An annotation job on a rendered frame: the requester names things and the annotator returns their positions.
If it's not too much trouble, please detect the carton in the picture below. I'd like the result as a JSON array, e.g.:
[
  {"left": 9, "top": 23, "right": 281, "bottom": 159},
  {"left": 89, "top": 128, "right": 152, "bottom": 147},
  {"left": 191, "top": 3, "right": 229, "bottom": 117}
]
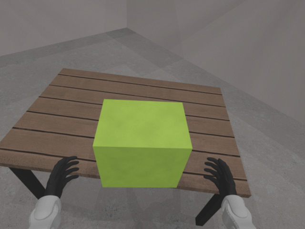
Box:
[{"left": 92, "top": 99, "right": 193, "bottom": 187}]

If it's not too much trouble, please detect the right robot hand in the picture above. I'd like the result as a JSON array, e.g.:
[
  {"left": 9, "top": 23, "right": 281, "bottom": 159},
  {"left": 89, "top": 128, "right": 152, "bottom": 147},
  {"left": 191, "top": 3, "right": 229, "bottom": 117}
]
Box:
[{"left": 204, "top": 157, "right": 237, "bottom": 200}]

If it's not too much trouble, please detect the left robot forearm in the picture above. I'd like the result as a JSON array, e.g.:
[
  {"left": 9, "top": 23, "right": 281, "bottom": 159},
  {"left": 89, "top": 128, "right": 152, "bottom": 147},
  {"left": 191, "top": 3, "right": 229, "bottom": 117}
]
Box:
[{"left": 28, "top": 195, "right": 61, "bottom": 229}]

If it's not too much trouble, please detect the table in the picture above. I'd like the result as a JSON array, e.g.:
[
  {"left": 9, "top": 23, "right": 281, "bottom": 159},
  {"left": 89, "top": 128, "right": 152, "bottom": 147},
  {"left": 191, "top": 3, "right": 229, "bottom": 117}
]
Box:
[{"left": 0, "top": 68, "right": 251, "bottom": 226}]

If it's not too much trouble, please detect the right robot forearm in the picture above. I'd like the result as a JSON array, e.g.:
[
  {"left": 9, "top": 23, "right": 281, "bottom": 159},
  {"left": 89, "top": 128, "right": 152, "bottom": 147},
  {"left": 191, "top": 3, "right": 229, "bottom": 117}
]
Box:
[{"left": 221, "top": 195, "right": 256, "bottom": 229}]

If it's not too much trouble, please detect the left robot hand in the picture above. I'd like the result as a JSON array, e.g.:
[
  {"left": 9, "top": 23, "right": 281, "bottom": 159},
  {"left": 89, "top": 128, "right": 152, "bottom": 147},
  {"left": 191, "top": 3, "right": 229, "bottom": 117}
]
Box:
[{"left": 44, "top": 156, "right": 79, "bottom": 198}]

